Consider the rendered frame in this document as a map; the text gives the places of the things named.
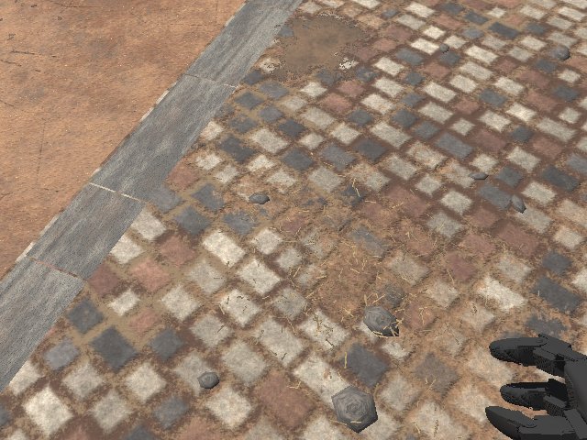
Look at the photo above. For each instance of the robot right hand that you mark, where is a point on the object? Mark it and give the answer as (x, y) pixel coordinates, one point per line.
(566, 404)

